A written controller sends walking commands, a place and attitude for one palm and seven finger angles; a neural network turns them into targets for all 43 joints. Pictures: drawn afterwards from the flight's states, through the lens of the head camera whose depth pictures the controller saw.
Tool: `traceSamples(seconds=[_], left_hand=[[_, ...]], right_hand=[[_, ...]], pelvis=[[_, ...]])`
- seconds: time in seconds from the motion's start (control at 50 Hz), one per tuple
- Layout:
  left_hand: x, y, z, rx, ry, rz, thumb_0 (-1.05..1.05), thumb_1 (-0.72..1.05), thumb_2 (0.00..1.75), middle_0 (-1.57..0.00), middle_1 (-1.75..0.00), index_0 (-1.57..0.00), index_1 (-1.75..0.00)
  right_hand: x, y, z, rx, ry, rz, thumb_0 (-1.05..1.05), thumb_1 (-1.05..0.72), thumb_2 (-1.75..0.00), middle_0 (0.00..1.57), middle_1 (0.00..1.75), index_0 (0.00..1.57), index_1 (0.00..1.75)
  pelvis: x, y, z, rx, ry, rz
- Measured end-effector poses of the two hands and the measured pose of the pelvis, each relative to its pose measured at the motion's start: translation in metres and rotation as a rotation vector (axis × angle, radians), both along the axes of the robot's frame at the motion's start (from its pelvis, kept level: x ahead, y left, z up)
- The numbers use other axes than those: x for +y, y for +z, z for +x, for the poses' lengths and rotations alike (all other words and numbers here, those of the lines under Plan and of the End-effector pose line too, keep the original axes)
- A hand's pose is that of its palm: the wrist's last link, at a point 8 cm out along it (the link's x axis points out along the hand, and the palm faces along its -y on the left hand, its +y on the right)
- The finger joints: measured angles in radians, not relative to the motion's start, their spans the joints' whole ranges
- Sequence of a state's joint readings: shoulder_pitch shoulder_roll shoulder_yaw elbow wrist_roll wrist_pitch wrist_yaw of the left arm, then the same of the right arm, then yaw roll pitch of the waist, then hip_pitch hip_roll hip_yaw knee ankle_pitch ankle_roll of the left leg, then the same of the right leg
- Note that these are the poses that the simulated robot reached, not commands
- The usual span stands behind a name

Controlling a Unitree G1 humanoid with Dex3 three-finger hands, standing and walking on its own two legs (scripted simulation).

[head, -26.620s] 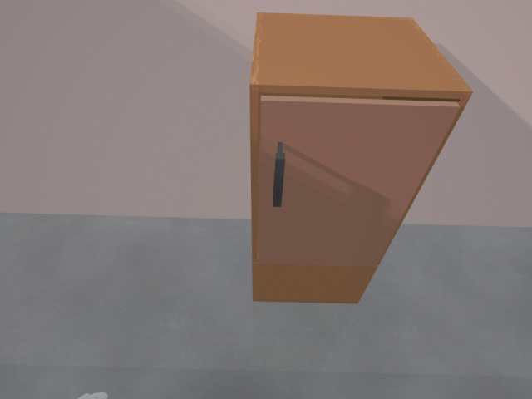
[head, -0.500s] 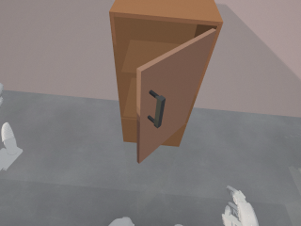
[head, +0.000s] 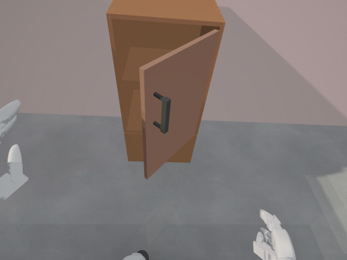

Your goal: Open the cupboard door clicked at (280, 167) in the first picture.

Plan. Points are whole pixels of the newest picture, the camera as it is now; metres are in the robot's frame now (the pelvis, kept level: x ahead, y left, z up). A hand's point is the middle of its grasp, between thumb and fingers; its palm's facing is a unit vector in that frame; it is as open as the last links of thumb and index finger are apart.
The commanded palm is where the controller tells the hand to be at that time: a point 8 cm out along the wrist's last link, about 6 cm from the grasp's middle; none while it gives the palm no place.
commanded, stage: step back with the hand held close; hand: left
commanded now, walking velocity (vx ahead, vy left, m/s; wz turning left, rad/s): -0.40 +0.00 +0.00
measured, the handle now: (160, 113) +0.56 +0.06 -0.01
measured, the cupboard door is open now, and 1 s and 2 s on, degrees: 49 49 49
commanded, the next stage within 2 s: stop stepping back and stand still in 0.14 s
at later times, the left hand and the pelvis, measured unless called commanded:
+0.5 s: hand out of the picture +0.15 +0.32 +0.18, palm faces +0.43 -0.82 -0.36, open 7.4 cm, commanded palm +0.08 +0.35 +0.19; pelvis -0.07 +0.06 +0.00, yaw -3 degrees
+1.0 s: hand out of the picture +0.10 +0.30 +0.18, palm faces +0.43 -0.81 -0.40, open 7.4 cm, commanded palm +0.04 +0.34 +0.19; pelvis -0.11 +0.05 +0.00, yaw -2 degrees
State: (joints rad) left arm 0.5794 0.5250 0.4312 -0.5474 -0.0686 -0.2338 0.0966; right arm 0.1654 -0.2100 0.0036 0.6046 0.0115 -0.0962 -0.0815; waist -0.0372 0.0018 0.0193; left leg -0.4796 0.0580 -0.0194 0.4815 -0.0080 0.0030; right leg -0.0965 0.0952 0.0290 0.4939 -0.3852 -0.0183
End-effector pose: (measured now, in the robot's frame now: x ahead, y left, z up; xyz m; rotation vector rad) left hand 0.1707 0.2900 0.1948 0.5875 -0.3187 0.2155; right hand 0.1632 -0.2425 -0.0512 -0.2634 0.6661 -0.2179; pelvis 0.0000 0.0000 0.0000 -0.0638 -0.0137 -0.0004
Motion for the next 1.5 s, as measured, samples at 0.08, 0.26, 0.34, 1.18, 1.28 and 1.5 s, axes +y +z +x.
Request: traceSamples(seconds=[0.08,0.26,0.34,1.18,1.28,1.5], left_hand=[[0.022,0.003,-0.016,-0.039,0.041,-0.003,0.01,0.88,0.9,-0.21,-0.3,-0.22,-0.3],[0.052,-0.008,-0.031,-0.051,0.097,-0.096,0.01,0.89,0.9,-0.21,-0.3,-0.21,-0.3],[0.038,-0.004,-0.057,-0.056,0.034,-0.065,0.01,0.89,0.9,-0.2,-0.3,-0.21,-0.3],[0.045,0.002,-0.107,0.009,0.129,-0.039,0.01,0.89,0.9,-0.21,-0.3,-0.22,-0.3],[0.053,-0.044,-0.091,0.228,0.126,-0.046,0.0,0.89,0.9,-0.2,-0.3,-0.21,-0.3],[0.001,-0.309,-0.214,1.404,0.268,-0.426,0.01,0.91,0.9,-0.2,-0.3,-0.2,-0.3]], right_hand=[[-0.005,0.001,-0.02,0.027,-0.028,-0.055,0.01,-0.9,-0.9,0.2,0.3,0.2,0.3],[0.033,0.002,-0.042,0.041,0.022,-0.037,0.01,-0.9,-0.9,0.2,0.3,0.2,0.3],[0.053,0.003,-0.049,-0.019,0.067,0.006,0.01,-0.9,-0.9,0.2,0.3,0.2,0.3],[0.05,-0.02,-0.147,0.032,-0.025,0.077,0.01,-0.9,-0.9,0.2,0.3,0.2,0.3],[0.059,-0.039,-0.136,0.078,0.056,0.129,0.01,-0.9,-0.9,0.2,0.3,0.2,0.3],[0.04,-0.071,-0.201,0.44,-0.007,0.091,0.01,-0.9,-0.9,0.2,0.3,0.2,0.3]], pelvis=[[0.013,0.0,0.0,-0.021,0.001,-0.008],[0.031,0.005,-0.037,-0.002,-0.02,-0.019],[0.035,-0.001,-0.057,0.0,-0.054,0.011],[0.048,0.008,-0.108,-0.015,-0.053,0.074],[0.055,0.004,-0.112,0.012,-0.027,0.068],[0.058,0.004,-0.127,-0.024,-0.005,0.078]])
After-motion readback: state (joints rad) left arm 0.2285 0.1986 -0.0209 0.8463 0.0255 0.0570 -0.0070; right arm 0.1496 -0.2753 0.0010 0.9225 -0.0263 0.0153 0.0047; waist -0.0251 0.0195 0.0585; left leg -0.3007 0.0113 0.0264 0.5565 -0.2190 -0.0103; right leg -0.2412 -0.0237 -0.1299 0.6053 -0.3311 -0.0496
